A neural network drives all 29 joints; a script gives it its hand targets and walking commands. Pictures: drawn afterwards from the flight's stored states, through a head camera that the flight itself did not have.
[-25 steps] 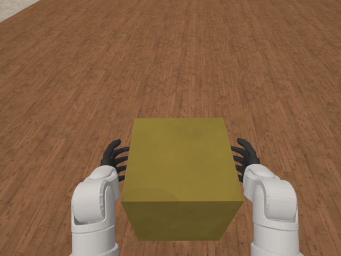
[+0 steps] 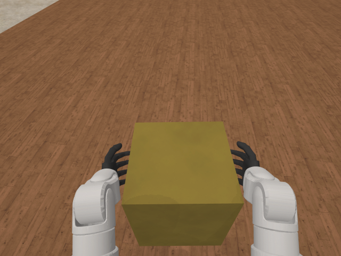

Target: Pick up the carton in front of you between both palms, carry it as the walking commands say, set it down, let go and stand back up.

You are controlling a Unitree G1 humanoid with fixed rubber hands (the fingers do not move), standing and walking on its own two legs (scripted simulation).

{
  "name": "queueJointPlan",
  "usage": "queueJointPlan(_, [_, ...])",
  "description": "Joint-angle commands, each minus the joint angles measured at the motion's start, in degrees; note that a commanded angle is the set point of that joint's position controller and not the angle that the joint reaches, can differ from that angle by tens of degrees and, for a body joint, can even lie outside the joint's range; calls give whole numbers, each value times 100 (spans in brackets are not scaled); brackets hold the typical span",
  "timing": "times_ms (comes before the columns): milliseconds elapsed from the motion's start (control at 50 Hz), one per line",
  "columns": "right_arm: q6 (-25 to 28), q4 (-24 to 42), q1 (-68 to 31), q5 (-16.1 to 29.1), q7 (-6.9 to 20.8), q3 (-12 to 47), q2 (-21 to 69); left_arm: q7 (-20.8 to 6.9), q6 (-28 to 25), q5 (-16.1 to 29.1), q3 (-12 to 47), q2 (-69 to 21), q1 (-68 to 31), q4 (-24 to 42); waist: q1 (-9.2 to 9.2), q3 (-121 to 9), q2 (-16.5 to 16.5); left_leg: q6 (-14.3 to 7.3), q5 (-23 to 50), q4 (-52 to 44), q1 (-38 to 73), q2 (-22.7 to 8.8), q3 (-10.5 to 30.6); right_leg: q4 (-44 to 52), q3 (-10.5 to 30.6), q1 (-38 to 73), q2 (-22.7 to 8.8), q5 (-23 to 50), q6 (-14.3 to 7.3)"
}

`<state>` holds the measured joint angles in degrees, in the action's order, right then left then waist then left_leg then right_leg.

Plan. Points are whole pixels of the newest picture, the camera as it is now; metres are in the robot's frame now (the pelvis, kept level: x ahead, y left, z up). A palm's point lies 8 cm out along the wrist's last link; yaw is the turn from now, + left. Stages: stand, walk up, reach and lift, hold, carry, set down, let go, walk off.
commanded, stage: carry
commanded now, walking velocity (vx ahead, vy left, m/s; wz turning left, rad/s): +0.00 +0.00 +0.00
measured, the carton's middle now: (179, 186) +0.28 +0.00 +0.01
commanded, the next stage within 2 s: hold in 1.62 s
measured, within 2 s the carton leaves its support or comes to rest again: neither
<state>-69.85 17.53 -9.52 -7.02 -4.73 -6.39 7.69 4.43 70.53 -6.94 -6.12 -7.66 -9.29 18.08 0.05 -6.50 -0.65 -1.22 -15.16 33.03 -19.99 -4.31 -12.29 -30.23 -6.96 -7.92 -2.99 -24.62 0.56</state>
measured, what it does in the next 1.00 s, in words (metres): shifts its weight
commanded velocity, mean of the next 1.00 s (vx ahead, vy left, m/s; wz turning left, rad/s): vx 0.00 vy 0.00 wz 0.00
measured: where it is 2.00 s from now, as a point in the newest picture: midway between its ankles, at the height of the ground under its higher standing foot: outside the picture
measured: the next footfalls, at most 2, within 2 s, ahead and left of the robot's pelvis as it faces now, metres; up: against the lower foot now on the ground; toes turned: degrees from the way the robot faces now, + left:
none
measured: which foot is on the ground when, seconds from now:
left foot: down 0.00-1.00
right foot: down 0.00-1.00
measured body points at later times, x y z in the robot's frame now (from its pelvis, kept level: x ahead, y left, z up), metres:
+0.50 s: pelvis -0.04 +0.00 +0.00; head -0.07 +0.00 +0.45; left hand +0.24 +0.14 +0.06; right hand +0.24 -0.16 +0.06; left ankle +0.02 +0.10 -0.73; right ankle -0.10 -0.11 -0.73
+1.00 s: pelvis -0.05 -0.01 +0.00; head -0.06 -0.01 +0.45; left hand +0.26 +0.14 +0.04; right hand +0.26 -0.16 +0.04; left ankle +0.02 +0.10 -0.73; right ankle -0.10 -0.11 -0.73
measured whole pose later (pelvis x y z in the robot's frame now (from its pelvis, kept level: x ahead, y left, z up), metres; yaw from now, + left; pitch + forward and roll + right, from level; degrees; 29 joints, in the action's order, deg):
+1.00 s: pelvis -0.05 -0.01 +0.00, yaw +0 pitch +2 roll +0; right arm -39.5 -11.4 -14.3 -14.3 -0.9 -11.7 8.5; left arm 1.0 40.3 -14.1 -10.8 -8.5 -14.1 -10.7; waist 0.0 -4.4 -0.4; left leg -1.3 -8.2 28.9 -22.3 -5.4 -11.9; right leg -31.0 -7.3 -12.5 -1.6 -20.5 -1.0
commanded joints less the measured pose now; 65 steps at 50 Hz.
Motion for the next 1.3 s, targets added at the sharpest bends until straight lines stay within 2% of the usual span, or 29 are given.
queueJointPlan(0, [-24,301,-2642,2340,1469,4063,5097,-1423,-26,2340,4046,-5098,-2708,336,-9,-1268,4,-38,2601,-184,1203,-588,601,342,343,-149,-606,2999,-42])
queueJointPlan(120, [-4,70,-2646,2276,1494,4054,5092,-1434,-48,2270,4047,-5110,-2709,84,-9,-1071,19,-17,2100,-398,1133,-602,644,517,400,-330,-591,2301,-89])
queueJointPlan(240, [282,-314,-2684,2092,1526,4037,5123,-1460,-337,2096,4037,-5140,-2721,-312,-14,-927,21,-4,1681,-560,1070,-604,678,636,466,-519,-580,1790,-143])
queueJointPlan(480, [1351,-919,-2531,1532,1527,3607,4826,-1448,-1392,1531,3623,-4886,-2568,-912,-13,-1046,44,-7,1439,-666,1058,-622,710,668,521,-644,-545,1502,-211])
queueJointPlan(600, [2038,-1535,-2556,1068,1539,3123,4660,-1445,-2065,1072,3147,-4736,-2606,-1525,-4,-1042,64,11,1339,-697,1001,-640,716,673,526,-736,-544,1387,-232])
queueJointPlan(720, [2833,-2451,-2933,606,1605,2469,4743,-1487,-2868,595,2497,-4842,-2943,-2434,-3,-1086,74,26,1288,-707,1001,-653,731,676,536,-791,-540,1273,-246])
queueJointPlan(820, [3333,-2902,-3239,466,1682,2324,5047,-1557,-3366,456,2358,-5152,-3224,-2853,0,-1253,85,23,1417,-677,1088,-645,745,612,532,-740,-527,1319,-261])
queueJointPlan(900, [3361,-2821,-3184,557,1698,2514,5198,-1580,-3390,548,2555,-5303,-3178,-2760,-1,-1394,90,15,1642,-620,1143,-649,736,524,516,-643,-518,1544,-256])
queueJointPlan(980, [3101,-2483,-2939,746,1667,2789,5185,-1564,-3135,742,2846,-5286,-2962,-2426,-4,-1464,86,2,1883,-554,1153,-654,715,442,502,-571,-520,1832,-240])
queueJointPlan(1060, [2961,-2470,-2796,690,1646,2683,5036,-1557,-3000,698,2752,-5135,-2850,-2420,-4,-1386,70,5,1861,-534,1089,-653,693,441,510,-600,-529,1896,-240])
queueJointPlan(1280, [2976,-2417,-2965,744,1645,2757,5079,-1559,-3020,735,2770,-5158,-2965,-2386,-6,-1293,41,43,1686,-556,1045,-637,694,515,537,-628,-548,1869,-266])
